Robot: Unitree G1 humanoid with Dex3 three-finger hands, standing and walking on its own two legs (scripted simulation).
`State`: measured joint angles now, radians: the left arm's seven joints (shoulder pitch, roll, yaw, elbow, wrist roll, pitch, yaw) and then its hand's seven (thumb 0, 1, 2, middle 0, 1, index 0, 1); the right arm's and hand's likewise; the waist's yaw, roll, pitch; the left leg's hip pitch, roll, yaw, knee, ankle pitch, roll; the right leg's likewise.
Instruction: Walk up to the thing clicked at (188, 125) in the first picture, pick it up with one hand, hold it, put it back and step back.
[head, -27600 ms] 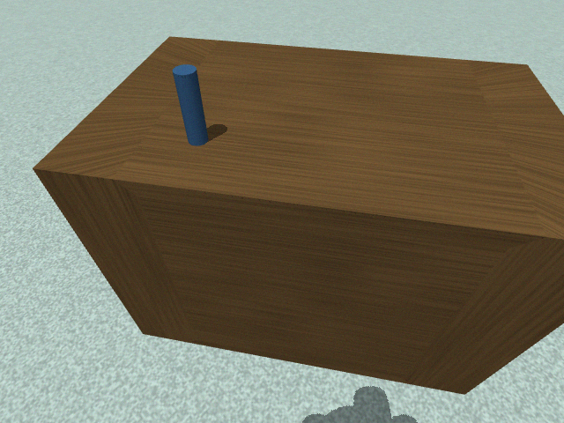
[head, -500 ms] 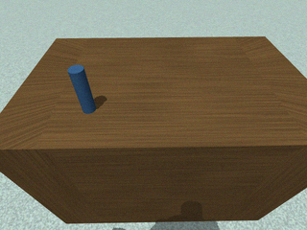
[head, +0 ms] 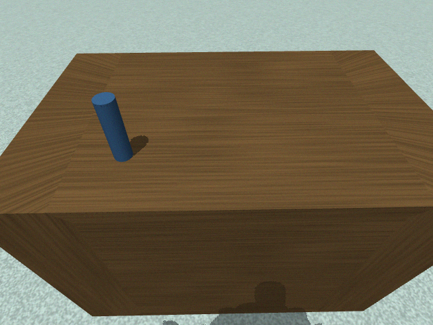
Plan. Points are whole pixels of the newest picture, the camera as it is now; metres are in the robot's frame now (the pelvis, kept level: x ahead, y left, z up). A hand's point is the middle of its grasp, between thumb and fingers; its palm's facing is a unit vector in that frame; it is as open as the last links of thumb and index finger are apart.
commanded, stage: stand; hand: left
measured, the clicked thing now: (114, 129) +0.50 +0.23 +0.10
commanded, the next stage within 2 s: none
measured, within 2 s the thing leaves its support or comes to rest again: neither
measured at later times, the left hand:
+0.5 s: hand out of the picture +0.07 +0.25 -0.15, palm faces -0.03 -0.93 -0.36, open 7.4 cm
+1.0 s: hand out of the picture +0.08 +0.26 -0.15, palm faces -0.03 -0.94 -0.35, open 7.4 cm
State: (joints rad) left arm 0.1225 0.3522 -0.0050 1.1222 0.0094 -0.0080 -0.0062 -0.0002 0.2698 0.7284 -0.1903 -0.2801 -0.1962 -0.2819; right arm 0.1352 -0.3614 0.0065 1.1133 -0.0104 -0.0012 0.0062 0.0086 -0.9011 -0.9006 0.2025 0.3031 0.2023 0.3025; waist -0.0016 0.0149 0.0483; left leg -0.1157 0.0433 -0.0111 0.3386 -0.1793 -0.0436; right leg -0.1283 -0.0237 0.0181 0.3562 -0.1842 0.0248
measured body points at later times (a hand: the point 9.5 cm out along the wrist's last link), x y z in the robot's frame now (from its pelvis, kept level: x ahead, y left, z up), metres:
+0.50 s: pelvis +0.00 +0.00 +0.00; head +0.01 -0.01 +0.45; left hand +0.08 +0.30 -0.13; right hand +0.07 -0.30 -0.14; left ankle +0.01 +0.15 -0.75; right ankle +0.01 -0.13 -0.75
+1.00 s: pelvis +0.01 +0.00 +0.00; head +0.02 +0.00 +0.45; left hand +0.08 +0.30 -0.13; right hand +0.07 -0.30 -0.13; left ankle +0.01 +0.15 -0.75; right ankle +0.01 -0.13 -0.75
